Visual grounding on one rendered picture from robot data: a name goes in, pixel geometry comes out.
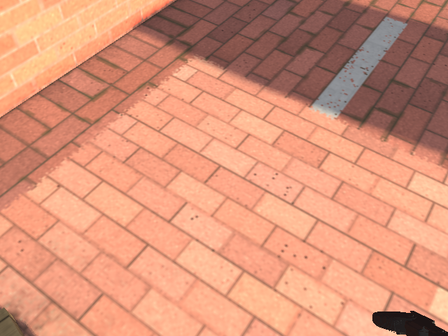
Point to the robot right hand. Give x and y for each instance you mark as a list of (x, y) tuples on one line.
[(409, 324)]

